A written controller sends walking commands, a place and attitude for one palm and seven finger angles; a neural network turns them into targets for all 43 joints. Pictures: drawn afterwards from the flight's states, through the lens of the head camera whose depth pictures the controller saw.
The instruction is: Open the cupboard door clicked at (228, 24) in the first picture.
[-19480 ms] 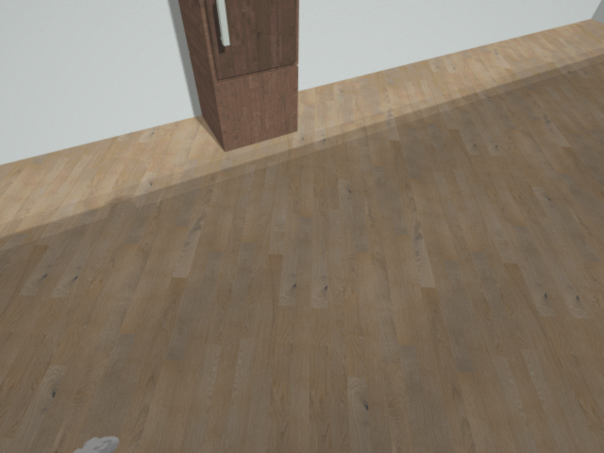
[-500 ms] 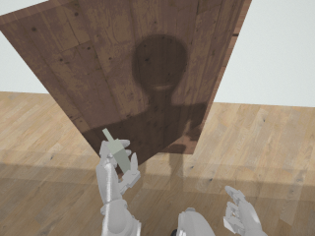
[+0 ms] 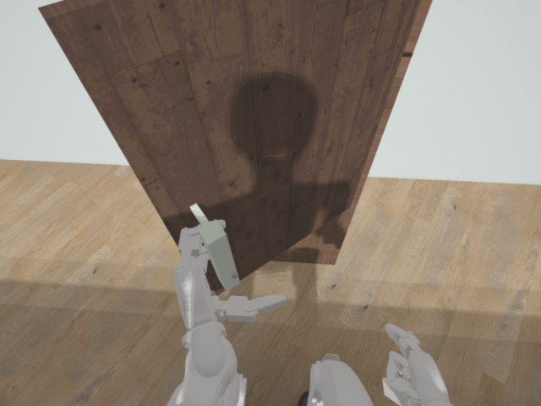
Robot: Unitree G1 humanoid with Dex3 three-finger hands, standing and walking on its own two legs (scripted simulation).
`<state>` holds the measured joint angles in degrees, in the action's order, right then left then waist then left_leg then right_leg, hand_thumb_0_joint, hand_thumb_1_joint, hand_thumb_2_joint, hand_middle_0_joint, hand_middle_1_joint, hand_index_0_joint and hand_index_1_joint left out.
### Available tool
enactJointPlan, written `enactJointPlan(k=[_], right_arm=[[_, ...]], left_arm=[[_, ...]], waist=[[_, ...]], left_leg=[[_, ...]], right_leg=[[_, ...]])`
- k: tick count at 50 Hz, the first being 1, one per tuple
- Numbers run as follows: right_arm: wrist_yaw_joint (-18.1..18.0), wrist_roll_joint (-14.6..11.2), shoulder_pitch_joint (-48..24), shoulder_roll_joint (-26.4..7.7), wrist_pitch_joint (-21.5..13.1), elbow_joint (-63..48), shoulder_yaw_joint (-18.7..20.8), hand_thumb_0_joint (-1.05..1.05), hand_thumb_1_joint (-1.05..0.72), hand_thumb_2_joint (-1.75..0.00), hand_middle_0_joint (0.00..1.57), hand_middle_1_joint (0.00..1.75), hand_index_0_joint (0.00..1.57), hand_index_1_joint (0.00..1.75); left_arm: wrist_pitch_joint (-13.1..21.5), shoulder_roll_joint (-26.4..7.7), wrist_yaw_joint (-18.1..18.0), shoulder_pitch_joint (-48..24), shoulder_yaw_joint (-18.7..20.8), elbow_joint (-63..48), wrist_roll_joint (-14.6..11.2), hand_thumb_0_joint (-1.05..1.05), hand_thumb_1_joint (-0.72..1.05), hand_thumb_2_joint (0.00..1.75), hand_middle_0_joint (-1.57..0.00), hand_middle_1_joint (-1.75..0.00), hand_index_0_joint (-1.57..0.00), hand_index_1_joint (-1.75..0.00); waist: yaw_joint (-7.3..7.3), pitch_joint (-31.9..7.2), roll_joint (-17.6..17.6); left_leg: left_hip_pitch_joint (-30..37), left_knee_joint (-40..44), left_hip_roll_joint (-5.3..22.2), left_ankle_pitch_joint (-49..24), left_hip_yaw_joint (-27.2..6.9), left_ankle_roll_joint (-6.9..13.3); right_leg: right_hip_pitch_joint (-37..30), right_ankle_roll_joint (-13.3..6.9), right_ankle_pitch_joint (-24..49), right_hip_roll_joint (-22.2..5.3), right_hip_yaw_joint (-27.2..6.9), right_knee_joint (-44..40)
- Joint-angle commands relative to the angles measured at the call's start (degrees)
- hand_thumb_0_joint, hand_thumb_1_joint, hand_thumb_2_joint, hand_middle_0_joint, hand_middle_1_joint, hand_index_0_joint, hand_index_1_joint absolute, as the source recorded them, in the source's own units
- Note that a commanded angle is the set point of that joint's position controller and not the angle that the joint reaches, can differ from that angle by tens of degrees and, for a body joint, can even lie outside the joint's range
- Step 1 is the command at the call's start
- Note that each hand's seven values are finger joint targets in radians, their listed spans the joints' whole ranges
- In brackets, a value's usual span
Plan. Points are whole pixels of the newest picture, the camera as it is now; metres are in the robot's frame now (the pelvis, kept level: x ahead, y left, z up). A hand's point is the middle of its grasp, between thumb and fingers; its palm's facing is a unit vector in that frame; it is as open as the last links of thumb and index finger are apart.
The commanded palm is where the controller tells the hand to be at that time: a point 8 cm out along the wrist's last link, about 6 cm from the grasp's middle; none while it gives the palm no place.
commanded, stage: open thumb and fingers to let go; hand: left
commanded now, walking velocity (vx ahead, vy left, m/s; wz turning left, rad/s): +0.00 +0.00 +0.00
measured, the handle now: (214, 249) +0.34 +0.10 +0.02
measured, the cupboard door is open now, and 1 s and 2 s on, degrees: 40 42 42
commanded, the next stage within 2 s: slide the hand sideways off the handle in 0.24 s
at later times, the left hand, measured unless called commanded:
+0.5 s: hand (230, 296) +0.27 +0.07 +0.02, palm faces -0.06 -1.00 -0.07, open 15.8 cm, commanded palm +0.25 +0.10 +0.02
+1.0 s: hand (217, 318) +0.24 +0.08 +0.02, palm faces -0.11 -0.99 -0.01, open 16.1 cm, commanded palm +0.21 +0.15 +0.02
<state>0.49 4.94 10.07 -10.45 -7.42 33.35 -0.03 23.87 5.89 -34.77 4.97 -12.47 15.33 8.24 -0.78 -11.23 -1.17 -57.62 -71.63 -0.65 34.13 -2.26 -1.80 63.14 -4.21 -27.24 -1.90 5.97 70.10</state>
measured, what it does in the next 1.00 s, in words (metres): stands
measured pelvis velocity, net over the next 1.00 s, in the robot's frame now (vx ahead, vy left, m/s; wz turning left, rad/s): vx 0.01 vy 0.03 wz -0.02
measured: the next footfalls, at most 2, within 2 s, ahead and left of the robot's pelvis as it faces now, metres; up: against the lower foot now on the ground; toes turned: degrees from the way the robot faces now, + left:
none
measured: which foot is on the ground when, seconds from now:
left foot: down 0.00-1.00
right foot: down 0.00-1.00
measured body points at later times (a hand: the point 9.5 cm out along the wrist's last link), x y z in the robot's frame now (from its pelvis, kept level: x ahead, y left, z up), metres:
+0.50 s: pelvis -0.01 +0.02 -0.01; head +0.08 +0.01 +0.43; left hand +0.27 +0.12 +0.03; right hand +0.18 -0.20 -0.11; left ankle +0.00 +0.14 -0.63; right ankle +0.06 -0.08 -0.63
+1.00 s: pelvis +0.01 +0.03 -0.01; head +0.10 +0.02 +0.43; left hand +0.24 +0.14 +0.03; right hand +0.19 -0.19 -0.10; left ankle +0.00 +0.14 -0.63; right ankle +0.06 -0.08 -0.63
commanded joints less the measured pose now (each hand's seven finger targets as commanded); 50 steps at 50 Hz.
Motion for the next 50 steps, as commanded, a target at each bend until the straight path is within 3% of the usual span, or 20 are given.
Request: enactJointPlan(k=[1,4,6,7,11,15,17,18,19,20,22,24,27,31,33,37,39,41,45,50], right_arm=[[0.04,-0.07,-2.29,-5.06,-3.04,-8.64,1.93,0.0,-0.9,-0.9,0.2,0.3,0.2,0.3],[0.2,-0.06,-2.59,-5.04,-2.87,-8.19,1.8,0.0,-0.9,-0.9,0.2,0.3,0.2,0.3],[0.27,-0.03,-3.08,-5.12,-2.82,-8.74,1.75,0.0,-0.9,-0.9,0.2,0.3,0.2,0.3],[0.3,0.04,-2.94,-5.02,-2.74,-8.35,1.68,0.0,-0.9,-0.9,0.2,0.3,0.2,0.3],[0.32,-0.18,-3.61,-4.97,-2.49,-8.54,1.51,0.0,-0.9,-0.9,0.2,0.3,0.2,0.3],[0.46,-0.08,-3.49,-4.88,-2.39,-7.96,1.47,0.0,-0.9,-0.9,0.2,0.3,0.2,0.3],[0.58,-0.05,-3.8,-4.92,-2.29,-7.97,1.44,0.0,-0.9,-0.9,0.2,0.3,0.2,0.3],[0.79,-0.27,1.01,-7.5,-2.11,-7.25,1.81,0.0,-0.9,-0.9,0.2,0.3,0.2,0.3],[0.63,-0.59,0.77,-6.88,-2.04,-8.54,2.16,0.0,-0.9,-0.9,0.2,0.3,0.2,0.3],[0.43,-0.85,0.13,-6.95,-1.91,-9.42,2.16,0.0,-0.9,-0.9,0.2,0.3,0.2,0.3],[0.25,-1.93,-0.12,-7.18,-2.19,-11.09,1.93,0.0,-0.9,-0.9,0.2,0.3,0.2,0.3],[-0.02,-3.15,-0.45,-7.23,-2.43,-12.87,1.68,0.0,-0.9,-0.9,0.2,0.3,0.2,0.3],[-0.18,-3.94,-0.34,-7.69,-2.33,-14.9,1.75,0.0,-0.9,-0.9,0.2,0.3,0.2,0.3],[0.44,-3.77,0.28,-7.99,-1.19,-17.2,1.85,0.0,-0.9,-0.9,0.2,0.3,0.2,0.3],[0.62,-3.62,0.9,-7.75,-0.58,-17.53,1.89,0.0,-0.9,-0.9,0.2,0.3,0.2,0.3],[0.68,-3.44,0.57,-7.58,0.3,-18.84,1.77,0.0,-0.9,-0.9,0.2,0.3,0.2,0.3],[0.72,-3.55,0.59,-7.3,0.59,-19.02,1.63,0.0,-0.9,-0.9,0.2,0.3,0.2,0.3],[0.49,-3.51,0.61,-7.35,0.72,-19.33,1.6,0.0,-0.9,-0.9,0.2,0.3,0.2,0.3],[0.3,-3.52,0.77,-7.14,0.94,-19.4,1.47,0.0,-0.9,-0.9,0.2,0.3,0.2,0.3],[-0.01,-3.54,1.13,-7.04,0.65,-19.86,1.77,0.0,-0.9,-0.9,0.2,0.3,0.2,0.3]], left_arm=[[3.22,6.05,-0.48,-8.06,-3.08,-12.55,1.37,0.0,-0.5,0.3,-0.23,-0.8,-0.23,-0.8],[2.76,7.02,-0.98,-10.05,-3.71,-11.36,1.47,0.0,-0.5,0.3,-0.21,-0.65,-0.21,-0.65],[2.56,6.35,-1.31,-9.23,-2.9,-11.96,1.52,0.0,-0.5,0.3,-0.19,-0.55,-0.19,-0.55],[2.4,6.87,-1.43,-9.9,-3.44,-11.72,1.44,0.0,-0.5,0.3,-0.18,-0.5,-0.18,-0.5],[1.71,7.08,-1.83,-10.44,-2.7,-10.52,1.16,0.0,-0.5,0.3,-0.15,-0.3,-0.15,-0.3],[1.7,8.36,-1.86,-11.54,-3.69,-10.45,0.93,0.0,-0.5,0.3,-0.15,-0.3,-0.15,-0.3],[1.58,9.14,-1.84,-11.38,-4.47,-10.05,1.34,0.0,-0.5,0.3,-0.15,-0.3,-0.15,-0.3],[3.51,2.63,9.48,-11.19,-16.19,-12.17,7.29,0.0,-0.5,0.3,-0.15,-0.3,-0.15,-0.3],[5.85,-1.51,15.59,-14.15,-11.7,-15.95,4.84,0.0,-0.5,0.3,-0.15,-0.3,-0.15,-0.3],[6.95,-3.13,20.47,-12.61,-11.03,-17.34,3.48,0.0,-0.5,0.3,-0.15,-0.3,-0.15,-0.3],[7.99,-3.19,29.23,-12.84,-12.2,-19.4,-0.58,0.0,-0.5,0.3,-0.15,-0.3,-0.15,-0.3],[7.21,-1.7,32.92,-11.13,-10.41,-19.1,-6.21,0.0,-0.5,0.3,-0.15,-0.3,-0.15,-0.3],[4.99,-1.74,32.15,-7.48,-7.01,-20.51,-9.99,0.0,-0.5,0.3,-0.15,-0.3,-0.15,-0.3],[2.95,-4.21,28.46,-0.13,-4.21,-22.77,-8.23,0.0,-0.5,0.3,-0.15,-0.3,-0.15,-0.3],[2.61,-4.1,27.1,0.98,-4.47,-23.43,-6.84,0.0,-0.5,0.3,-0.15,-0.3,-0.15,-0.3],[2.78,-6.43,26.27,5.97,-2.55,-25.52,-5.6,0.0,-0.5,0.3,-0.15,-0.3,-0.15,-0.3],[2.8,-5.96,26.36,7.02,-3.17,-25.93,-5.65,0.0,-0.5,0.3,-0.15,-0.3,-0.15,-0.3],[3.2,-7.35,26.65,8.7,-1.98,-27.64,-5.54,0.0,-0.5,0.3,-0.15,-0.3,-0.15,-0.3],[3.9,-7.32,27.95,11.07,-2.3,-29.0,-6.06,0.0,-0.5,0.3,-0.15,-0.3,-0.15,-0.3],[4.9,-9.0,30.03,17.79,-0.09,-32.27,-7.81,0.0,-0.5,0.3,-0.15,-0.3,-0.15,-0.3]], waist=[[-0.81,-17.35,4.46],[-1.19,-15.55,5.18],[-0.06,-16.34,3.61],[-0.61,-16.57,3.78],[-0.32,-15.45,4.71],[-0.78,-15.72,5.58],[-0.6,-15.61,4.12],[-6.38,-12.33,6.27],[-4.58,-16.2,4.29],[-3.48,-18.09,3.39],[-4.16,-16.96,1.78],[-3.83,-14.04,2.77],[-2.16,-14.68,4.04],[-0.16,-16.27,4.12],[-0.65,-15.14,5.28],[0.77,-15.36,4.57],[0.1,-13.28,4.9],[0.63,-13.93,4.38],[0.03,-12.45,3.6],[0.87,-15.04,3.98]], left_leg=[[2.45,8.98,-1.87,-10.9,0.78,1.73],[2.57,9.41,-1.73,-9.55,0.55,1.63],[2.8,9.83,-1.91,-10.22,0.53,1.56],[3.34,9.63,-1.8,-10.55,0.67,1.62],[2.7,10.06,-1.89,-9.62,0.27,1.56],[2.96,9.83,-1.86,-9.7,0.4,1.56],[3.57,10.12,-1.77,-10.09,0.2,1.49],[4.06,8.02,-1.27,-9.52,0.62,2.56],[2.79,7.38,-1.72,-9.96,0.67,2.83],[2.67,7.16,-1.89,-10.09,0.78,2.89],[2.91,6.75,-1.93,-9.17,0.32,3.08],[1.98,7.24,-1.98,-6.55,-0.25,3.13],[2.17,8.22,-2.06,-7.0,-0.84,2.98],[1.96,8.55,-2.31,-9.55,-0.67,2.61],[1.92,8.34,-2.09,-9.27,-0.59,2.53],[1.09,8.39,-2.21,-9.21,-0.09,2.29],[0.69,8.36,-2.15,-7.56,-0.02,2.34],[0.66,8.15,-2.22,-8.55,-0.05,2.31],[0.63,7.65,-2.05,-8.29,-0.1,2.18],[0.82,6.52,-2.16,-12.32,0.04,2.15]], right_leg=[[-20.73,2.37,7.73,0.1,-5.38,-12.28],[-18.86,2.37,5.19,0.28,-4.6,-12.37],[-19.19,1.99,5.33,0.44,-4.22,-12.03],[-18.89,2.11,6.05,0.47,-4.2,-12.06],[-18.5,2.02,4.18,0.64,-3.85,-12.18],[-18.28,2.2,4.44,0.62,-3.88,-12.15],[-17.32,1.95,4.65,0.72,-3.21,-11.51],[-15.92,2.13,7.82,-0.18,-4.79,-11.32],[-19.12,1.87,10.11,-0.78,-5.56,-10.15],[-20.83,1.67,11.23,-0.85,-6.21,-9.32],[-18.73,1.46,9.86,-0.96,-6.02,-8.51],[-16.86,1.56,4.78,-0.52,-5.74,-9.51],[-15.97,1.64,2.58,-0.08,-4.52,-8.67],[-16.83,1.52,4.45,0.09,-4.03,-7.33],[-16.02,1.66,4.52,0.21,-4.03,-7.27],[-16.95,1.4,4.46,0.29,-4.51,-6.99],[-16.0,1.6,2.99,0.42,-4.73,-7.74],[-16.52,1.39,3.98,0.5,-4.66,-7.19],[-15.28,1.56,4.21,0.59,-4.53,-6.85],[-17.62,1.63,9.53,0.75,-4.58,-5.53]])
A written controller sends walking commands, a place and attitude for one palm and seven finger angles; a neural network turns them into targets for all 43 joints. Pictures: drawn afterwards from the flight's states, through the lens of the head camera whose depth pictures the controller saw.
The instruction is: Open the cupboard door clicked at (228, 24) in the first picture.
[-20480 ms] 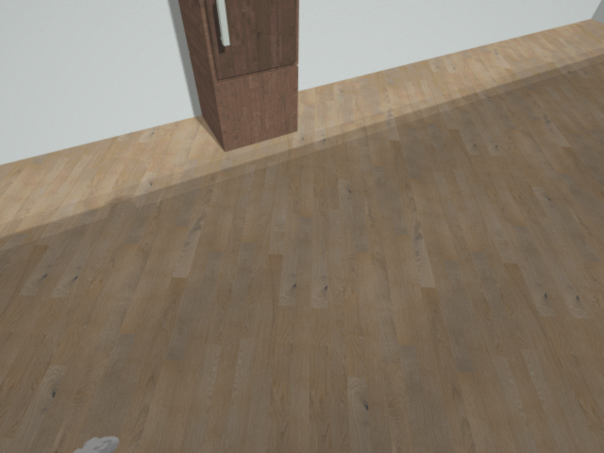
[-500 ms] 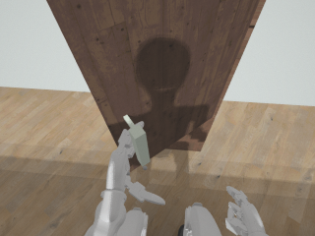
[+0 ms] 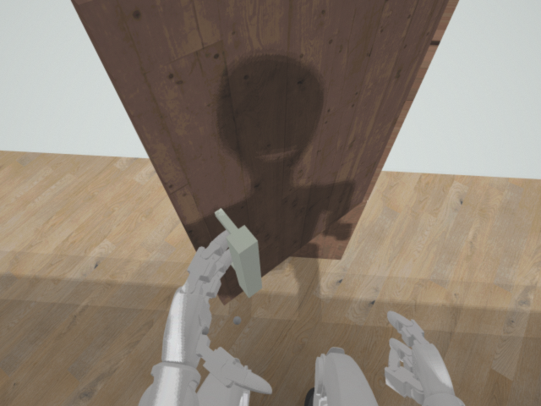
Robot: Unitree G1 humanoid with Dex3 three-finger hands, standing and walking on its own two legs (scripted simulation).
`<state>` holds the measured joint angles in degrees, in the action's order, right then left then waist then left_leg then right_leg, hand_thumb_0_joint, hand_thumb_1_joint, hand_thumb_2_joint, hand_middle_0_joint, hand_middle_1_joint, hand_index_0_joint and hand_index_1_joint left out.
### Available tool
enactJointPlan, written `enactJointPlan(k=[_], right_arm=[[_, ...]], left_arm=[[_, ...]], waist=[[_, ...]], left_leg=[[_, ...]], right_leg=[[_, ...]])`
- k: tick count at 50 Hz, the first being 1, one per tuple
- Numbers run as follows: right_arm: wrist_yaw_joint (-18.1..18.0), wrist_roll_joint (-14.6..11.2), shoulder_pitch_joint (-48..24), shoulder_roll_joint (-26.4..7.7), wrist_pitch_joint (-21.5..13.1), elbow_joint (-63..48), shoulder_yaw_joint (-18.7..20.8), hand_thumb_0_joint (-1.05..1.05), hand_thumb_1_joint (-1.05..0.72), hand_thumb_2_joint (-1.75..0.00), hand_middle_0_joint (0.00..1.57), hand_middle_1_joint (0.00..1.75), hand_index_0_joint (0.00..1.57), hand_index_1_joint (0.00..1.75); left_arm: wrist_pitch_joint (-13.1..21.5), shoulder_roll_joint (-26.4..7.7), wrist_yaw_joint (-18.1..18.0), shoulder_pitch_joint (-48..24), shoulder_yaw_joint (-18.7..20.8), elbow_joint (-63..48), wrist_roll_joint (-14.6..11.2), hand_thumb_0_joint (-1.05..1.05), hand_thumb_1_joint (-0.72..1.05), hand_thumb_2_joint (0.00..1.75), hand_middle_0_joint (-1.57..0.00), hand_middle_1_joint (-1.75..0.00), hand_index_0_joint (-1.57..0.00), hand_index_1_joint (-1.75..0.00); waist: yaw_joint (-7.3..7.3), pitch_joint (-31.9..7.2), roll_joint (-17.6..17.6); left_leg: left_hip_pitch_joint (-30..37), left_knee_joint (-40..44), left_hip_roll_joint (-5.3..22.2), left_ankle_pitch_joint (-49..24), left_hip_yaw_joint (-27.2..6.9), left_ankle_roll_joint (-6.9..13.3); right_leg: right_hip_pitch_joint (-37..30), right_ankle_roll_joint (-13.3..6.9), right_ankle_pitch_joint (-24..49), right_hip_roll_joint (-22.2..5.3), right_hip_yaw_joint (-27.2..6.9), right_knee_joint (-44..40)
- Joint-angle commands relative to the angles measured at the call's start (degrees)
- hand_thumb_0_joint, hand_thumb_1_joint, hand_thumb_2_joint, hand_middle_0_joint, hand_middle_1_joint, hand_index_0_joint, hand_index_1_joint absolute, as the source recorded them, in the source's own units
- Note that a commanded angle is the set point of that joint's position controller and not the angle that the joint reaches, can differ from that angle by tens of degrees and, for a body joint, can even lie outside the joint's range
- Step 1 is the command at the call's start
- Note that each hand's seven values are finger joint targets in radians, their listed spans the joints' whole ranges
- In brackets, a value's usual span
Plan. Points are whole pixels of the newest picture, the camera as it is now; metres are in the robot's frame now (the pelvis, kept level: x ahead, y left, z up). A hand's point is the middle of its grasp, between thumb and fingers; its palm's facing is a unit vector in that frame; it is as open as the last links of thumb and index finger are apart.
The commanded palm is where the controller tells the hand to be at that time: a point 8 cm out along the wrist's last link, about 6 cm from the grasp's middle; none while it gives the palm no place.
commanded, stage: slide the hand sideways off the handle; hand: left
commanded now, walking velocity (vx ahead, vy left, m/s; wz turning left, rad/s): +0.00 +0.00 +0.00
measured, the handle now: (238, 255) +0.32 +0.07 +0.03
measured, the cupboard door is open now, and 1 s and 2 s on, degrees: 42 42 42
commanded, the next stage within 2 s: draw the hand back to the body in 0.54 s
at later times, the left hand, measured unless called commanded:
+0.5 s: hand (190, 349) +0.20 +0.11 +0.04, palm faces -0.03 -1.00 -0.03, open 16.1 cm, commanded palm +0.16 +0.17 +0.04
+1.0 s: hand (135, 344) +0.19 +0.15 +0.11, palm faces -0.05 -1.00 -0.06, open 16.3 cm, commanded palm +0.16 +0.21 +0.12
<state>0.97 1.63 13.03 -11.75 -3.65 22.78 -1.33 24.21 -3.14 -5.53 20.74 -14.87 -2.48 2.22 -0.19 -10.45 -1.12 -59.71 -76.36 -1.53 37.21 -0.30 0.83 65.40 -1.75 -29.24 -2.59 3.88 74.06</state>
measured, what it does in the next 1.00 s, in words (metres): stands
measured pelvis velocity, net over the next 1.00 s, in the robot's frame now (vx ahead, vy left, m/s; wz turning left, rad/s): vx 0.01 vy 0.00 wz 0.00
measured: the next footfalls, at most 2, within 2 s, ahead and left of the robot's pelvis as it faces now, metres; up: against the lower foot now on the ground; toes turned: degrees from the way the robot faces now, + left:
none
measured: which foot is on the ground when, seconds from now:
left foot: down 0.00-1.00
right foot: down 0.00-1.00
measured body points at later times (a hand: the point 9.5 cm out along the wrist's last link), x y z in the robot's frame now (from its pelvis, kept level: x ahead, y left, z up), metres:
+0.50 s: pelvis +0.01 -0.01 -0.01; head +0.10 -0.01 +0.43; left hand +0.19 +0.16 +0.04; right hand +0.21 -0.23 -0.09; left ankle -0.01 +0.11 -0.61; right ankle +0.06 -0.11 -0.61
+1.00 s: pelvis +0.01 +0.00 +0.03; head +0.06 +0.00 +0.48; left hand +0.19 +0.20 +0.11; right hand +0.19 -0.22 -0.04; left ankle -0.01 +0.11 -0.61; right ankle +0.06 -0.11 -0.61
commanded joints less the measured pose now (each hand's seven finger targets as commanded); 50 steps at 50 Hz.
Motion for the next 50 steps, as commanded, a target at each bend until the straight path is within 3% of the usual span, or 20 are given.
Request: enactJointPlan(k=[1,5,9,12,19,29,32,34,36,41,43,46,50], right_arm=[[-0.57,-0.31,-1.82,-5.75,-3.18,-9.42,3.15,0.0,-0.9,-0.9,0.2,0.3,0.2,0.3],[-0.89,-0.42,-1.91,-5.85,-3.07,-9.41,3.24,0.0,-0.9,-0.9,0.2,0.3,0.2,0.3],[-1.42,-0.58,-2.02,-5.98,-3.29,-9.27,3.51,0.0,-0.9,-0.9,0.2,0.3,0.2,0.3],[-1.74,-0.82,-2.22,-5.88,-3.3,-9.36,3.77,0.0,-0.9,-0.9,0.2,0.3,0.2,0.3],[-2.17,-1.27,-2.64,-5.87,-3.28,-9.51,4.32,0.0,-0.9,-0.9,0.2,0.3,0.2,0.3],[-3.29,-1.59,-2.91,-7.03,-4.43,-9.58,4.35,0.0,-0.9,-0.9,0.2,0.3,0.2,0.3],[-3.47,-1.57,-3.0,-7.12,-4.58,-9.75,4.27,0.0,-0.9,-0.9,0.2,0.3,0.2,0.3],[-3.57,-1.88,-2.48,-7.19,-4.25,-11.17,4.3,0.0,-0.9,-0.9,0.2,0.3,0.2,0.3],[-3.87,-2.27,-1.95,-6.87,-3.43,-11.94,4.22,0.0,-0.9,-0.9,0.2,0.3,0.2,0.3],[-4.7,-3.3,-1.56,-6.58,-2.25,-12.47,3.67,0.0,-0.9,-0.9,0.2,0.3,0.2,0.3],[-5.06,-3.43,-1.25,-6.87,-2.55,-12.11,3.51,0.0,-0.9,-0.9,0.2,0.3,0.2,0.3],[-5.42,-3.28,-0.97,-7.29,-3.24,-12.13,3.03,0.0,-0.9,-0.9,0.2,0.3,0.2,0.3],[-5.62,-3.54,-0.3,-7.51,-4.21,-12.29,2.69,0.0,-0.9,-0.9,0.2,0.3,0.2,0.3]], left_arm=[[4.65,-0.5,1.19,3.61,2.97,-14.82,-1.98,0.0,-0.5,0.3,-0.15,-0.3,-0.15,-0.3],[5.0,-1.74,3.14,4.78,4.1,-16.15,-3.0,0.0,-0.5,0.3,-0.15,-0.3,-0.15,-0.3],[5.59,-3.13,5.37,7.23,6.25,-17.1,-4.39,0.0,-0.5,0.3,-0.15,-0.3,-0.15,-0.3],[5.37,-4.53,7.05,10.93,8.67,-17.85,-5.89,0.0,-0.5,0.3,-0.15,-0.3,-0.15,-0.3],[5.15,-6.02,10.3,14.71,11.23,-19.82,-8.56,0.0,-0.5,0.3,-0.15,-0.3,-0.15,-0.3],[6.2,-8.11,15.39,12.32,12.7,-20.95,-11.6,0.0,-0.5,0.3,-0.15,-0.3,-0.15,-0.3],[5.17,-9.14,15.14,11.85,13.75,-21.25,-11.47,0.0,-0.5,0.3,-0.15,-0.3,-0.15,-0.3],[4.16,-11.35,14.52,12.06,15.13,-27.54,-11.8,0.0,-0.5,0.3,-0.15,-0.3,-0.15,-0.3],[1.46,-13.73,13.67,14.34,17.88,-29.65,-12.29,0.0,-0.5,0.3,-0.15,-0.3,-0.15,-0.3],[-3.83,-11.95,13.45,16.33,18.0,-28.24,-13.32,0.0,-0.5,0.3,-0.15,-0.3,-0.15,-0.3],[-4.29,-11.94,13.71,16.42,18.24,-27.44,-13.41,0.0,-0.5,0.3,-0.15,-0.3,-0.15,-0.3],[-4.44,-12.72,14.43,15.43,18.83,-27.6,-14.16,0.0,-0.5,0.3,-0.15,-0.3,-0.15,-0.3],[-3.74,-14.13,15.11,15.61,20.54,-29.4,-14.89,0.0,-0.5,0.3,-0.15,-0.3,-0.15,-0.3]], waist=[[0.43,-16.06,3.72],[-0.41,-14.16,4.84],[-0.26,-14.8,3.89],[0.82,-16.18,2.69],[0.73,-16.12,3.54],[-0.89,-13.52,3.79],[0.08,-14.17,1.73],[1.35,-17.57,-1.28],[2.14,-18.32,-0.93],[0.45,-11.48,2.63],[0.01,-9.35,3.19],[-0.4,-6.63,1.82],[0.12,-5.31,-0.66]], left_leg=[[2.92,11.1,-1.27,-16.72,-2.06,-0.42],[1.0,9.8,-1.23,-14.29,-1.76,-0.26],[0.55,8.65,-1.22,-15.03,-1.62,-0.23],[0.5,8.26,-1.33,-17.23,-1.43,-0.28],[-0.59,7.24,-1.22,-17.23,-1.47,-0.33],[-3.95,4.85,-0.88,-11.29,-1.71,0.18],[-3.49,5.28,-0.85,-11.35,-1.75,0.12],[0.33,7.66,-0.97,-13.19,-1.66,0.12],[2.39,10.01,-1.09,-14.53,-1.75,0.17],[4.68,14.53,-0.86,-12.52,-2.01,0.35],[6.25,16.12,-0.68,-11.74,-2.2,0.23],[8.39,18.77,-0.61,-10.87,-2.61,0.19],[12.62,22.06,-0.4,-11.69,-2.61,-0.13]], right_leg=[[-20.04,-0.94,12.68,1.58,-2.29,-9.14],[-19.29,-0.46,11.05,1.52,-2.99,-9.54],[-19.14,-0.44,11.95,1.63,-3.25,-8.96],[-20.45,-0.53,14.45,1.68,-3.29,-8.21],[-21.29,-0.18,15.13,1.63,-3.91,-8.19],[-16.88,-0.01,4.32,1.5,-5.37,-9.44],[-16.26,-0.38,2.97,1.59,-5.01,-8.97],[-18.73,-0.48,4.95,1.73,-4.47,-9.57],[-22.15,-0.47,6.34,2.14,-4.1,-11.4],[-24.84,0.25,3.58,2.47,-3.11,-17.39],[-24.81,0.41,2.63,2.5,-2.47,-18.59],[-25.41,0.27,1.13,2.72,-1.59,-20.62],[-27.25,0.14,2.39,2.91,-0.68,-22.19]])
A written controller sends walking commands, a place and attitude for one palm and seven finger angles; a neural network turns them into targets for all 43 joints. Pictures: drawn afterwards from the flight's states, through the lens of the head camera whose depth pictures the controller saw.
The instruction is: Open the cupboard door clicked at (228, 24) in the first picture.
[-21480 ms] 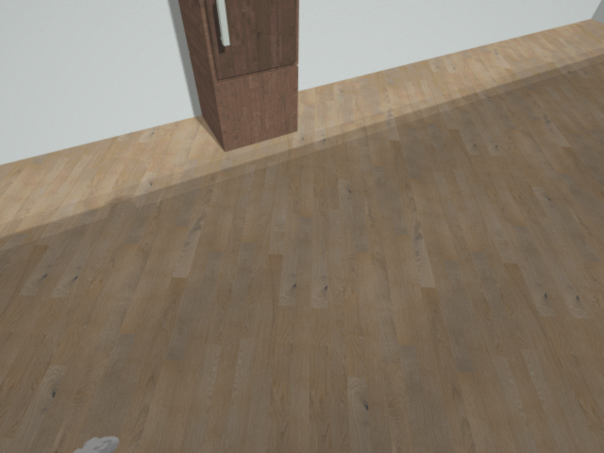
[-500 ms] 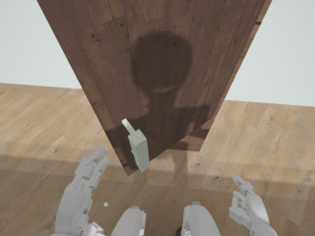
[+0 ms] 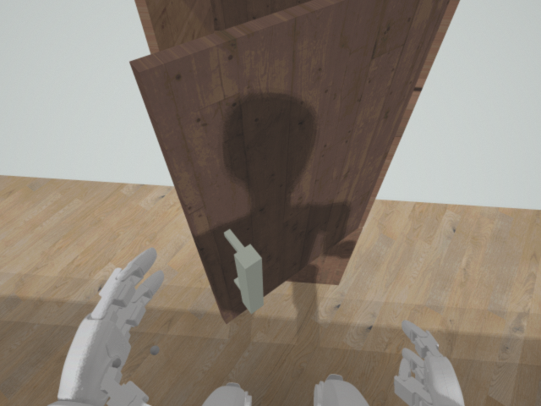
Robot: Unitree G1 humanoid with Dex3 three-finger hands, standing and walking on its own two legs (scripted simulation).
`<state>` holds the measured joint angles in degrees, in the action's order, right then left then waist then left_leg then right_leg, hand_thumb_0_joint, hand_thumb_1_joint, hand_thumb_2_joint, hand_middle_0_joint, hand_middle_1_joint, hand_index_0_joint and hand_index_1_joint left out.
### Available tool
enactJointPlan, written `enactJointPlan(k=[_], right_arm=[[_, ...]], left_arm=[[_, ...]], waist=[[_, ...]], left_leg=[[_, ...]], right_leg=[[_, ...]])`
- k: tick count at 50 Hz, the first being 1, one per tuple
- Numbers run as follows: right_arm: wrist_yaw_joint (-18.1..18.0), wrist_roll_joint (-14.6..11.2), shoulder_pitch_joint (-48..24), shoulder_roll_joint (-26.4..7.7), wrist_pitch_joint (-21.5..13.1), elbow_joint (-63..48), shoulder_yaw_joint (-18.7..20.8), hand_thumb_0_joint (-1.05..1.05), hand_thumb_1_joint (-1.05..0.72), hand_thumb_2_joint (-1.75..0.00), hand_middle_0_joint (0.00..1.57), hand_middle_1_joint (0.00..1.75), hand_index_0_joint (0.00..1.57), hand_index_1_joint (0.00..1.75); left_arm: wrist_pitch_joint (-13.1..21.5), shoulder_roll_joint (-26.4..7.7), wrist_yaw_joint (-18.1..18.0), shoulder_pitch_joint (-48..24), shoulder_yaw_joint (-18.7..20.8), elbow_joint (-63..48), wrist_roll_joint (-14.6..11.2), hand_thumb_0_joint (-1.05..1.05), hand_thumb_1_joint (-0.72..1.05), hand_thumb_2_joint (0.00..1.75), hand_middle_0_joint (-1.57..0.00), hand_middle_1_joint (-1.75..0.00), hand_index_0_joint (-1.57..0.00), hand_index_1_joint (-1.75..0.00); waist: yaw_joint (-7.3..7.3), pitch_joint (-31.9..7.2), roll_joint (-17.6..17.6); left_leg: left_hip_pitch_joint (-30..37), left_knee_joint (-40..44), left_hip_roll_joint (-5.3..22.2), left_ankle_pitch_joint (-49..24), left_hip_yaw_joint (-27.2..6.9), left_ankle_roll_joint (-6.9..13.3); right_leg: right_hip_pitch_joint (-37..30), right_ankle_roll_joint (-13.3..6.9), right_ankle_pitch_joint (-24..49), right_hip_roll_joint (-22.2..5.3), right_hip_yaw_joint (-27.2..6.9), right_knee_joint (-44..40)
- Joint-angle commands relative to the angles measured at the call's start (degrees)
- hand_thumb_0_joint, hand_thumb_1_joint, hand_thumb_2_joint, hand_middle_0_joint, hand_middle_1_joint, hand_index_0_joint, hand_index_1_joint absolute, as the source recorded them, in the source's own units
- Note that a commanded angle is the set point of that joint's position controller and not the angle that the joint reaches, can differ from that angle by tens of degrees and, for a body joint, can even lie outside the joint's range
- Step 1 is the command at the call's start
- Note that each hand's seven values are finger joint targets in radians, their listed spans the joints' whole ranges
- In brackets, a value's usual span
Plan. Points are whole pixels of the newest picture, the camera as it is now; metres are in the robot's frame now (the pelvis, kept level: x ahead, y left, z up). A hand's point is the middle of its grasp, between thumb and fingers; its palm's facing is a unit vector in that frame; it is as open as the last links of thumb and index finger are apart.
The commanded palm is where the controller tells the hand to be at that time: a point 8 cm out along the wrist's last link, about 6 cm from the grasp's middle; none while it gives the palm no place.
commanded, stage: draw the hand back to the body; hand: left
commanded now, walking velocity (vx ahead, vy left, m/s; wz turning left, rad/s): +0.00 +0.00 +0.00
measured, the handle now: (242, 272) +0.32 +0.07 +0.00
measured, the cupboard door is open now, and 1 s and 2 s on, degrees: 42 42 42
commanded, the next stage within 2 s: step back with the hand held close in 1.22 s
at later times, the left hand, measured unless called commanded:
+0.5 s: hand (53, 293) +0.21 +0.23 +0.17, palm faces +0.26 -0.88 -0.40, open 13.2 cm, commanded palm +0.17 +0.27 +0.20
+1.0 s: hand out of the picture +0.23 +0.26 +0.26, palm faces +0.45 -0.79 -0.41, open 7.8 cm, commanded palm +0.18 +0.30 +0.27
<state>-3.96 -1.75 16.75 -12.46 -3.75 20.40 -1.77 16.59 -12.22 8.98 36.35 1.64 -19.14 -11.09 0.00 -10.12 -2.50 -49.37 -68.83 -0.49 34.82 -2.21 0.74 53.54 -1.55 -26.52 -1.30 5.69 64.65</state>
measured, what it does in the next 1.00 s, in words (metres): rises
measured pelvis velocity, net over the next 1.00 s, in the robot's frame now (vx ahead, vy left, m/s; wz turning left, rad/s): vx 0.04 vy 0.01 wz -0.03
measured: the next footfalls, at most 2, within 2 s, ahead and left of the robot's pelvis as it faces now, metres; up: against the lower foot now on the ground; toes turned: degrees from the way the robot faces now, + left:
none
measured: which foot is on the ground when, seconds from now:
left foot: down 0.00-1.00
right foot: down 0.00-1.00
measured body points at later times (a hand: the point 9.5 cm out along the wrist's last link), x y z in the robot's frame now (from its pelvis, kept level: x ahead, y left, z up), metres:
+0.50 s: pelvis +0.04 +0.02 +0.07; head +0.03 +0.00 +0.52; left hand +0.19 +0.27 +0.19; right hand +0.22 -0.20 +0.00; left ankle -0.01 +0.11 -0.65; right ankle +0.05 -0.11 -0.65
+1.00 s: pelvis +0.04 +0.01 +0.09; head +0.01 -0.02 +0.54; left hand +0.20 +0.30 +0.28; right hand +0.22 -0.22 +0.02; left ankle -0.01 +0.11 -0.65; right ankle +0.05 -0.11 -0.65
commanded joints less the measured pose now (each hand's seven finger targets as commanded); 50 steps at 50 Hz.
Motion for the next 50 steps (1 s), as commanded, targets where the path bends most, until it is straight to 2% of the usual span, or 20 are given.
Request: enactJointPlan(k=[1,7,8,9,10,12,15,19,21,25,27,31,33,35,40,41,42,44,46,50], right_arm=[[-0.74,-0.12,-4.0,-6.88,-4.28,-9.85,3.12,0.0,-0.9,-0.9,0.2,0.3,0.2,0.3],[-0.47,-0.71,-3.54,-6.6,-5.28,-8.78,2.97,0.0,-0.9,-0.9,0.2,0.3,0.2,0.3],[-2.23,0.07,-2.85,-6.27,-3.62,-8.21,3.58,0.0,-0.9,-0.9,0.2,0.3,0.2,0.3],[-2.7,0.25,-3.09,-5.09,-3.24,-9.04,2.82,0.0,-0.9,-0.9,0.2,0.3,0.2,0.3],[-2.83,0.27,-2.79,-5.09,-2.9,-7.91,2.5,0.0,-0.9,-0.9,0.2,0.3,0.2,0.3],[-3.04,0.47,-3.31,-5.39,-2.54,-6.82,1.99,0.0,-0.9,-0.9,0.2,0.3,0.2,0.3],[-3.41,0.73,-3.84,-5.81,-3.34,-5.78,1.5,0.0,-0.9,-0.9,0.2,0.3,0.2,0.3],[-3.4,0.94,-4.56,-5.94,-5.11,-3.41,0.87,0.0,-0.9,-0.9,0.2,0.3,0.2,0.3],[-3.25,0.93,-5.64,-6.21,-5.83,-2.23,0.92,0.0,-0.9,-0.9,0.2,0.3,0.2,0.3],[-2.62,1.22,-6.71,-6.1,-7.01,-0.23,0.77,0.0,-0.9,-0.9,0.2,0.3,0.2,0.3],[-2.4,1.22,-7.32,-5.97,-7.26,0.86,0.68,0.0,-0.9,-0.9,0.2,0.3,0.2,0.3],[-2.1,1.43,-8.69,-6.21,-7.74,2.42,1.05,0.0,-0.9,-0.9,0.2,0.3,0.2,0.3],[-1.8,1.5,-9.4,-6.05,-7.71,3.08,1.03,0.0,-0.9,-0.9,0.2,0.3,0.2,0.3],[-1.61,1.67,-9.49,-6.14,-8.0,3.73,1.18,0.0,-0.9,-0.9,0.2,0.3,0.2,0.3],[-1.35,1.84,-10.51,-6.24,-7.99,5.21,1.54,0.0,-0.9,-0.9,0.2,0.3,0.2,0.3],[-1.38,1.9,-11.04,-6.48,-7.99,5.61,1.59,0.0,-0.9,-0.9,0.2,0.3,0.2,0.3],[-1.31,1.92,-11.27,-6.19,-7.95,5.75,1.57,0.0,-0.9,-0.9,0.2,0.3,0.2,0.3],[-0.88,1.83,-11.18,-6.19,-7.45,6.21,1.88,0.0,-0.9,-0.9,0.2,0.3,0.2,0.3],[-0.66,1.75,-11.52,-6.63,-6.9,6.31,2.25,0.0,-0.9,-0.9,0.2,0.3,0.2,0.3],[-0.59,2.02,-12.06,-6.56,-6.75,5.91,2.51,0.0,-0.9,-0.9,0.2,0.3,0.2,0.3]], left_arm=[[3.93,-5.92,0.45,-0.3,4.89,-13.53,-1.8,0.0,-0.5,0.3,-0.15,-0.3,-0.15,-0.3],[2.05,-6.2,1.26,2.05,6.57,-14.98,-3.06,0.0,-0.32,0.37,-0.16,-0.3,-0.16,-0.3],[-3.92,-15.56,-6.45,5.75,9.59,-16.39,5.55,0.0,-0.29,0.39,-0.16,-0.3,-0.16,-0.3],[-7.05,-10.8,-9.84,6.65,7.55,-18.84,6.29,0.0,-0.26,0.4,-0.16,-0.3,-0.16,-0.3],[-9.36,-8.98,-11.83,6.52,5.75,-18.48,7.63,0.0,-0.22,0.42,-0.16,-0.3,-0.16,-0.3],[-12.1,-9.01,-14.3,4.49,5.49,-18.22,8.75,0.0,-0.15,0.45,-0.16,-0.3,-0.16,-0.3],[-13.29,-11.03,-16.31,1.23,7.18,-19.24,9.45,0.0,-0.05,0.5,-0.17,-0.3,-0.17,-0.3],[-13.61,-12.01,-17.33,-0.76,9.04,-19.15,9.83,0.0,0.09,0.55,-0.17,-0.3,-0.17,-0.3],[-13.59,-12.88,-17.45,-1.42,10.72,-18.03,9.86,0.0,0.17,0.58,-0.17,-0.3,-0.17,-0.3],[-12.8,-13.73,-17.19,-3.63,13.36,-18.22,9.5,0.0,0.31,0.64,-0.18,-0.3,-0.18,-0.3],[-12.5,-14.09,-17.1,-4.35,14.84,-17.31,9.39,0.0,0.37,0.68,-0.18,-0.3,-0.18,-0.3],[-11.42,-15.9,-16.9,-6.97,18.34,-17.4,9.02,0.0,0.51,0.74,-0.19,-0.3,-0.19,-0.3],[-11.1,-15.67,-16.68,-8.03,19.16,-17.08,8.66,0.0,0.58,0.76,-0.19,-0.3,-0.19,-0.3],[-10.35,-16.8,-16.71,-10.4,20.81,-18.76,8.67,0.0,0.65,0.8,-0.19,-0.3,-0.19,-0.3],[-9.18,-18.66,-16.79,-14.27,24.58,-18.41,8.3,0.0,0.83,0.87,-0.2,-0.3,-0.2,-0.3],[-9.0,-19.55,-16.88,-15.14,25.64,-18.13,8.4,0.0,0.87,0.88,-0.2,-0.3,-0.2,-0.3],[-8.92,-19.42,-16.88,-15.73,26.09,-17.87,8.13,0.0,0.9,0.9,-0.2,-0.3,-0.2,-0.3],[-9.06,-15.84,-16.19,-12.58,23.56,-13.53,7.9,0.0,0.9,0.9,-0.2,-0.3,-0.2,-0.3],[-8.96,-15.01,-15.72,-12.21,22.56,-12.43,7.9,0.0,0.9,0.9,-0.2,-0.3,-0.2,-0.3],[-8.13,-17.3,-15.91,-13.38,24.24,-15.98,8.14,0.0,0.9,0.9,-0.2,-0.3,-0.2,-0.3]], waist=[[0.23,-6.24,0.14],[0.42,-4.97,-1.59],[3.56,-8.43,-2.3],[2.12,-5.54,-2.94],[1.69,-2.92,-4.25],[1.18,-0.37,-1.45],[1.24,0.07,0.32],[1.94,1.62,-1.75],[2.43,2.56,0.4],[2.85,4.4,0.33],[3.07,5.86,-1.66],[3.57,5.52,0.3],[3.62,6.94,-0.58],[3.59,5.98,-2.49],[3.85,6.64,-1.26],[4.2,6.89,-3.87],[4.16,7.47,-4.01],[3.95,9.48,-0.46],[3.89,9.82,-0.25],[4.26,6.67,-0.4]], left_leg=[[3.26,15.15,-1.48,-10.74,-0.9,0.05],[9.49,18.8,-0.82,-18.3,-0.83,-0.5],[12.28,23.13,0.57,-20.41,0.32,-0.03],[13.23,24.27,0.23,-21.42,0.23,-0.18],[14.29,24.86,0.58,-23.13,0.21,-0.31],[16.65,26.35,1.27,-26.03,-0.57,-0.17],[20.59,29.18,1.45,-25.83,-0.59,0.03],[25.66,33.21,1.55,-29.51,-0.64,-0.37],[27.34,35.09,1.85,-31.54,-0.82,-0.46],[30.43,38.42,1.77,-33.52,-0.22,-0.77],[32.05,40.08,1.85,-35.12,0.04,-1.12],[34.92,42.33,1.86,-36.36,0.87,-0.65],[35.76,43.73,1.91,-36.04,1.09,-0.69],[37.4,44.59,1.87,-36.91,1.33,-0.83],[39.26,46.53,1.92,-36.82,1.62,-0.63],[39.5,46.96,1.92,-37.54,1.7,-0.75],[39.87,47.31,1.84,-37.02,1.88,-0.73],[39.7,47.9,2.14,-35.81,2.06,-0.45],[39.76,48.4,2.23,-35.19,2.18,-0.17],[40.63,48.9,1.88,-33.84,2.42,0.16]], right_leg=[[-16.81,-0.22,1.19,1.73,-2.28,-12.83],[-21.43,-0.07,9.8,2.13,-0.78,-14.63],[-26.41,-0.59,10.18,0.24,-3.99,-17.43],[-26.95,-0.32,11.08,0.17,-3.3,-18.68],[-26.98,-0.17,11.5,0.08,-2.75,-19.32],[-28.0,0.03,12.79,0.43,-2.06,-21.39],[-31.63,0.16,13.58,0.36,-1.98,-24.4],[-35.91,0.13,16.19,0.14,-1.99,-27.6],[-38.24,0.16,17.66,0.23,-1.85,-29.19],[-42.24,0.22,20.17,0.27,-1.96,-32.35],[-43.62,0.19,21.17,0.22,-1.96,-33.75],[-47.12,0.19,23.71,0.33,-2.25,-36.55],[-47.78,0.28,23.81,0.44,-2.54,-37.72],[-48.86,0.23,24.45,0.42,-2.75,-38.64],[-50.4,0.23,25.1,0.6,-3.06,-40.71],[-50.93,-0.01,25.32,0.49,-3.18,-40.97],[-50.85,0.07,25.41,0.46,-3.3,-41.32],[-50.08,0.36,24.24,0.66,-3.04,-42.08],[-50.43,0.27,23.95,0.62,-3.21,-42.81],[-52.26,0.35,23.92,0.64,-3.66,-42.93]])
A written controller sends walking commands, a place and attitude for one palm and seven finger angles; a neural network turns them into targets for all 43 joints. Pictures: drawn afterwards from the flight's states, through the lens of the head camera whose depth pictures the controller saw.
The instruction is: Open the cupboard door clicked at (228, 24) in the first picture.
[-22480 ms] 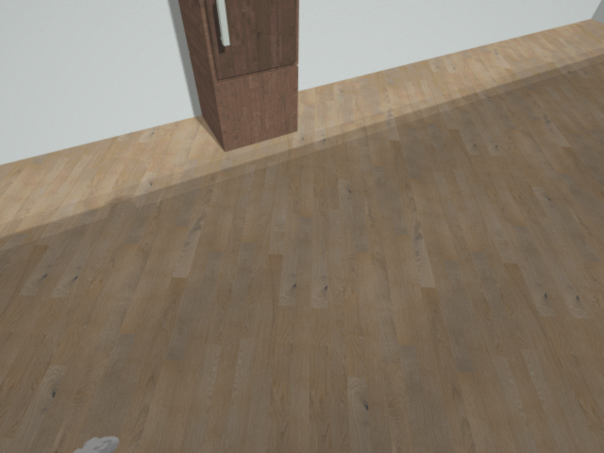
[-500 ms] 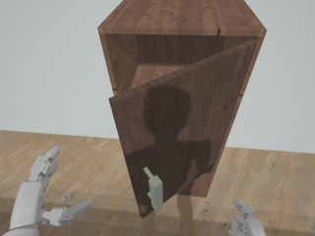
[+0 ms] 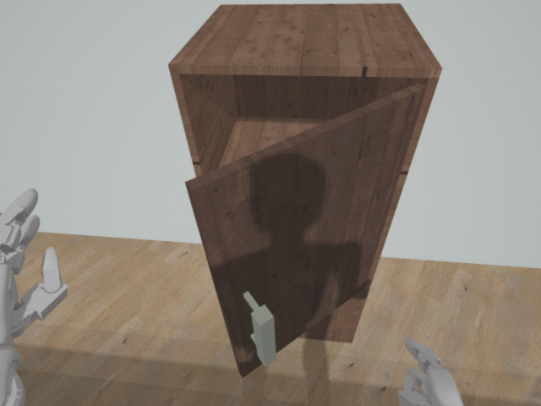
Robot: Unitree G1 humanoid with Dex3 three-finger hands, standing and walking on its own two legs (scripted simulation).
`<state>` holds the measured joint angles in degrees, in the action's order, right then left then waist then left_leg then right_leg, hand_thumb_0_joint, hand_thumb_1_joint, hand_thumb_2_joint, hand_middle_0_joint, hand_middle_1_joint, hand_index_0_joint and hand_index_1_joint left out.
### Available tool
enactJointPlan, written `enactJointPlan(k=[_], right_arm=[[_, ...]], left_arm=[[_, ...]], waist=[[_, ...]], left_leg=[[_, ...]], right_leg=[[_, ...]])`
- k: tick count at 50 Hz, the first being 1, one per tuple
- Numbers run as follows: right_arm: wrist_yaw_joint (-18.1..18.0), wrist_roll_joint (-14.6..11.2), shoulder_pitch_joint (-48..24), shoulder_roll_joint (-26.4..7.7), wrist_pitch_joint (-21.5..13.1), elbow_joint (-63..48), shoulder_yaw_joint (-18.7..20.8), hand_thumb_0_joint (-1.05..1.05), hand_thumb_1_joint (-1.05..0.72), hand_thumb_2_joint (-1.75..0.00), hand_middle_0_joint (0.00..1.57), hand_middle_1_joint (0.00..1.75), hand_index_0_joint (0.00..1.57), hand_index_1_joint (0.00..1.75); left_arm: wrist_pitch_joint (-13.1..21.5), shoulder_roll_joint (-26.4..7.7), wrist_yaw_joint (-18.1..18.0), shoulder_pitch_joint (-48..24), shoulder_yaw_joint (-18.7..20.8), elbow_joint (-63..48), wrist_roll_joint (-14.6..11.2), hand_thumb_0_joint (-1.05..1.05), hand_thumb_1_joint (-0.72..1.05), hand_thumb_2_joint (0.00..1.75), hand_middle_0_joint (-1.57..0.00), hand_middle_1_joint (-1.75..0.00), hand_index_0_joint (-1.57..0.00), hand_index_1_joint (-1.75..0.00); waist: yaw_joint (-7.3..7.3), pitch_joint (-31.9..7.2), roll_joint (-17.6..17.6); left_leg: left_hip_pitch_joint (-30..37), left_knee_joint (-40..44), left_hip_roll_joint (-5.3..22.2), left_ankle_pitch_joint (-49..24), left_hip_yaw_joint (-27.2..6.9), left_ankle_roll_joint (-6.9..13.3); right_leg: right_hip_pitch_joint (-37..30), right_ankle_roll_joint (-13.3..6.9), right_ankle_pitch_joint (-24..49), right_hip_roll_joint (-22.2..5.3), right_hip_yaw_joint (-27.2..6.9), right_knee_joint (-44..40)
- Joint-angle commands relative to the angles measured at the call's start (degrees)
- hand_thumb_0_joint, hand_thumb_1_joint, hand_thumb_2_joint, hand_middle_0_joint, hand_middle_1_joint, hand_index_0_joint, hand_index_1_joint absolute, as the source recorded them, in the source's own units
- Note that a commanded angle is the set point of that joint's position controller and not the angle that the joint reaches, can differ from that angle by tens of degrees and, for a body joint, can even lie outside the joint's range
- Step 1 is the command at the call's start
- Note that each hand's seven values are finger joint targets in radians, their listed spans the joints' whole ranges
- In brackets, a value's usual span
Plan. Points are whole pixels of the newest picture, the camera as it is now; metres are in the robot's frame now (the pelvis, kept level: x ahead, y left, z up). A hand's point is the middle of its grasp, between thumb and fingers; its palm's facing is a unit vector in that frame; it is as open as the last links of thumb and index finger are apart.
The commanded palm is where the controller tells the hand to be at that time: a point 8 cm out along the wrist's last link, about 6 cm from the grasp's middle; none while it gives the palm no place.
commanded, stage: draw the hand back to the body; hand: left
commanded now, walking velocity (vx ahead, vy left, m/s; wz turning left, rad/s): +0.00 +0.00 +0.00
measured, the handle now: (258, 328) +0.28 +0.07 -0.10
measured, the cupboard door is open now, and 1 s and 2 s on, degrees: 42 42 42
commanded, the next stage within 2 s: step back with the hand held close in 0.22 s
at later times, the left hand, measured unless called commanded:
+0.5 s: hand (61, 293) +0.18 +0.26 +0.16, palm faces +0.45 -0.77 -0.46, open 7.4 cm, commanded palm +0.12 +0.29 +0.17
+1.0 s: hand (12, 354) +0.12 +0.28 +0.15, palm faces +0.44 -0.75 -0.50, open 7.4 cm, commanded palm +0.06 +0.31 +0.17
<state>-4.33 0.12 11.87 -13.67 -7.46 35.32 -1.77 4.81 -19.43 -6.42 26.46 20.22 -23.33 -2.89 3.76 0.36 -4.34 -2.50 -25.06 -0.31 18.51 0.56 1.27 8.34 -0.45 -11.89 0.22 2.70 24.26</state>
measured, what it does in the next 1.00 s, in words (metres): shifts its weight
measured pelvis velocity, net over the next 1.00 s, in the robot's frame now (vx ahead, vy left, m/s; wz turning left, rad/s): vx -0.09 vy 0.01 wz -0.01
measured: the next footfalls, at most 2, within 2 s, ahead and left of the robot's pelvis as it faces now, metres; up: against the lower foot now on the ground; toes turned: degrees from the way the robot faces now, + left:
right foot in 1.60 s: -0.12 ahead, -0.10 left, +0.00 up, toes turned +5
left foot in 1.94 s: -0.13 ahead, +0.10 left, +0.00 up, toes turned -2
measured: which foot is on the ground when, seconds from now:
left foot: down 0.00-1.00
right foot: down 0.00-1.00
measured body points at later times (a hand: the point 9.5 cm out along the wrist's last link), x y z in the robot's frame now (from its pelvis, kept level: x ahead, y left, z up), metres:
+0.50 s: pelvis -0.02 -0.01 +0.00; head -0.03 -0.03 +0.45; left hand +0.15 +0.30 +0.19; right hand +0.17 -0.24 -0.08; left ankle -0.05 +0.10 -0.74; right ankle +0.02 -0.12 -0.74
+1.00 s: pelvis -0.09 +0.01 -0.01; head -0.08 +0.02 +0.44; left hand +0.09 +0.31 +0.18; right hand +0.08 -0.23 -0.09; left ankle -0.05 +0.10 -0.74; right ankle +0.02 -0.12 -0.74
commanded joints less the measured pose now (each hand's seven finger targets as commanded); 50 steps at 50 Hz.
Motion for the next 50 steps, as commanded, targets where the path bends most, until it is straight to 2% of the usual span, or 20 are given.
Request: enactJointPlan(k=[1,3,5,9,14,16,17,18,19,20,21,22,26,28,31,32,37,41,45,50], right_arm=[[-0.36,0.2,-7.47,-5.48,-3.06,-8.83,2.42,0.0,-0.9,-0.9,0.2,0.3,0.2,0.3],[-0.47,0.29,-7.48,-5.19,-3.48,-8.84,2.41,0.0,-0.9,-0.9,0.2,0.3,0.2,0.3],[-0.48,0.33,-7.61,-4.93,-3.7,-8.66,2.36,0.0,-0.9,-0.9,0.2,0.3,0.2,0.3],[-0.66,0.16,-7.91,-4.89,-3.92,-8.01,2.39,0.0,-0.9,-0.9,0.2,0.3,0.2,0.3],[-0.64,0.15,-8.1,-4.93,-4.23,-7.73,2.51,0.0,-0.9,-0.9,0.2,0.3,0.2,0.3],[-0.67,0.14,-8.32,-5.03,-4.32,-7.43,2.52,0.0,-0.9,-0.9,0.2,0.3,0.2,0.3],[-0.73,0.15,-8.31,-5.16,-4.32,-7.03,2.36,0.0,-0.9,-0.9,0.2,0.3,0.2,0.3],[-0.82,-0.55,-6.46,-6.32,-3.11,-9.17,2.34,0.0,-0.9,-0.9,0.2,0.3,0.2,0.3],[-0.79,-0.17,-6.43,-5.72,-2.07,-8.15,2.66,0.0,-0.9,-0.9,0.2,0.3,0.2,0.3],[-0.48,0.09,-6.61,-6.03,-1.3,-8.57,2.93,0.0,-0.9,-0.9,0.2,0.3,0.2,0.3],[-0.47,0.34,-6.97,-6.47,-0.88,-8.73,3.13,0.0,-0.9,-0.9,0.2,0.3,0.2,0.3],[-0.4,0.38,-7.11,-6.56,-0.55,-8.92,3.22,0.0,-0.9,-0.9,0.2,0.3,0.2,0.3],[-0.67,0.47,-7.33,-6.92,0.79,-10.04,3.78,0.0,-0.9,-0.9,0.2,0.3,0.2,0.3],[-0.76,0.21,-7.22,-6.34,1.69,-10.81,4.06,0.0,-0.9,-0.9,0.2,0.3,0.2,0.3],[-1.13,0.08,-7.55,-6.48,2.47,-11.27,4.56,0.0,-0.9,-0.9,0.2,0.3,0.2,0.3],[-1.13,-0.05,-7.34,-6.2,2.72,-11.51,4.58,0.0,-0.9,-0.9,0.2,0.3,0.2,0.3],[-1.22,-0.22,-7.29,-6.69,2.75,-12.04,4.72,0.0,-0.9,-0.9,0.2,0.3,0.2,0.3],[-1.33,-0.23,-7.26,-7.26,2.23,-12.52,4.83,0.0,-0.9,-0.9,0.2,0.3,0.2,0.3],[-1.31,0.05,-5.8,-7.54,1.53,-13.02,4.81,0.0,-0.9,-0.9,0.2,0.3,0.2,0.3],[-1.02,0.05,-4.8,-7.58,0.28,-12.92,4.84,0.0,-0.9,-0.9,0.2,0.3,0.2,0.3]], left_arm=[[3.67,-11.01,-0.62,-3.91,6.22,-12.12,0.12,0.0,0.9,0.9,-0.2,-0.3,-0.2,-0.3],[4.0,-11.56,-0.87,-4.33,6.72,-13.76,0.32,0.0,0.9,0.9,-0.2,-0.3,-0.2,-0.3],[3.99,-11.19,-0.88,-4.14,6.53,-13.16,0.21,0.0,0.9,0.9,-0.2,-0.3,-0.2,-0.3],[4.08,-10.48,-0.92,-5.03,5.85,-11.81,0.39,0.0,0.9,0.9,-0.2,-0.3,-0.2,-0.3],[4.48,-9.97,-0.8,-5.1,5.31,-10.59,0.3,0.0,0.9,0.9,-0.2,-0.3,-0.2,-0.3],[4.57,-10.2,-0.83,-5.26,5.32,-10.49,0.57,0.0,0.9,0.9,-0.2,-0.3,-0.2,-0.3],[4.73,-11.6,-1.18,-10.49,6.06,-11.37,0.58,0.0,0.9,0.9,-0.2,-0.3,-0.2,-0.3],[7.15,-17.99,-1.81,-15.08,13.03,-12.46,0.94,0.0,0.9,0.9,-0.2,-0.3,-0.2,-0.3],[6.97,-13.42,-1.2,-7.75,10.25,-6.34,0.88,0.0,0.9,0.9,-0.2,-0.3,-0.2,-0.3],[7.04,-11.53,-0.78,-4.48,8.43,-6.29,1.09,0.0,0.9,0.9,-0.2,-0.3,-0.2,-0.3],[7.78,-11.82,-0.74,-4.51,8.39,-8.48,1.21,0.0,0.9,0.9,-0.2,-0.3,-0.2,-0.3],[8.01,-11.33,-0.75,-2.66,7.85,-9.23,1.24,0.0,0.9,0.9,-0.2,-0.3,-0.2,-0.3],[8.26,-13.25,-1.53,1.0,9.47,-13.02,1.23,0.0,0.9,0.9,-0.2,-0.3,-0.2,-0.3],[7.93,-13.67,-1.83,3.09,10.54,-12.8,0.99,0.0,0.9,0.9,-0.2,-0.3,-0.2,-0.3],[8.13,-15.29,-2.27,3.17,12.25,-14.04,1.0,0.0,0.9,0.9,-0.2,-0.3,-0.2,-0.3],[8.02,-14.71,-2.35,3.94,11.91,-13.53,0.99,0.0,0.9,0.9,-0.2,-0.3,-0.2,-0.3],[8.52,-14.31,-2.6,3.6,11.42,-14.66,1.53,0.0,0.9,0.9,-0.2,-0.3,-0.2,-0.3],[9.19,-14.21,-2.85,2.67,11.68,-15.43,2.46,0.0,0.9,0.9,-0.2,-0.3,-0.2,-0.3],[9.95,-13.5,-3.15,0.7,11.62,-15.4,3.52,0.0,0.9,0.9,-0.2,-0.3,-0.2,-0.3],[11.05,-13.88,-3.35,-1.62,11.86,-16.99,3.9,0.0,0.9,0.9,-0.2,-0.3,-0.2,-0.3]], waist=[[0.63,-3.71,-0.22],[0.7,-4.83,-0.88],[0.62,-3.87,0.72],[0.38,-1.49,-0.24],[0.34,-0.63,2.57],[0.52,-0.22,-0.66],[-0.07,-0.46,-0.7],[-2.65,3.38,3.77],[-2.94,2.23,7.42],[-3.0,0.63,7.72],[-2.8,-0.8,3.86],[-2.97,-3.0,1.95],[-2.63,-8.66,0.12],[-2.66,-9.83,2.99],[-2.67,-9.89,2.75],[-2.84,-9.69,3.15],[-2.87,-6.72,1.91],[-2.79,-4.13,0.63],[-3.26,-1.43,1.44],[-3.73,-1.18,2.48]], left_leg=[[-6.1,5.2,1.68,-17.86,-0.47,-0.51],[-5.63,5.16,1.53,-19.11,-0.47,-0.57],[-5.67,5.25,1.35,-17.47,-0.15,-0.37],[-5.85,5.78,1.41,-14.57,-0.16,-0.25],[-5.95,6.18,1.29,-11.6,-0.19,0.15],[-5.97,6.36,1.31,-11.56,-0.22,0.04],[-5.82,6.49,1.11,-11.21,-0.3,0.03],[-10.44,4.92,2.03,-6.75,-1.81,0.81],[-9.39,3.22,1.56,-6.48,-2.25,1.03],[-8.43,2.27,1.42,-7.7,-1.68,0.96],[-9.03,2.42,1.37,-9.66,-1.69,0.71],[-8.48,2.63,1.75,-11.64,-1.56,0.44],[-9.58,3.19,2.65,-19.55,-2.04,-0.06],[-10.46,3.02,3.05,-20.09,-2.18,-0.08],[-13.02,2.51,2.98,-20.15,-2.53,-0.2],[-13.58,2.36,3.13,-19.75,-2.6,-0.22],[-19.58,4.07,3.76,-10.31,-3.95,1.03],[-28.62,7.3,5.06,3.26,-5.59,3.16],[-37.37,7.63,5.73,16.67,-6.7,4.68],[-37.23,3.7,4.66,19.94,-7.06,4.73]], right_leg=[[-7.2,-0.94,9.5,-0.92,-0.71,-2.52],[-7.81,-0.92,10.47,-0.95,-0.88,-2.37],[-7.4,-0.81,9.9,-0.89,-1.03,-3.24],[-5.87,-0.83,6.96,-0.76,-1.2,-4.26],[-5.39,-0.65,4.01,-0.7,-1.42,-5.33],[-5.29,-0.95,3.89,-0.77,-1.56,-5.34],[-5.2,-0.9,3.91,-0.78,-1.76,-5.49],[-0.06,-0.66,5.29,-2.99,-7.6,-8.04],[1.05,-0.84,4.73,-4.16,-8.25,-9.09],[1.54,-0.95,5.28,-4.67,-8.58,-9.41],[0.25,-1.39,8.58,-5.22,-7.7,-8.1],[-0.58,-1.41,11.42,-5.17,-7.64,-6.55],[-4.6,-0.89,19.54,-4.52,-5.32,-1.58],[-4.91,-0.5,20.56,-4.14,-5.53,-0.47],[-5.37,-0.72,22.66,-4.54,-6.01,0.8],[-5.13,-0.69,22.55,-4.45,-6.27,1.25],[-3.97,-0.13,13.46,-3.71,-6.63,1.51],[-6.6,0.76,7.44,-2.32,-6.6,4.12],[-7.94,0.82,1.51,-2.29,-8.17,6.56],[-3.45,0.11,-5.19,-3.06,-10.73,4.53]])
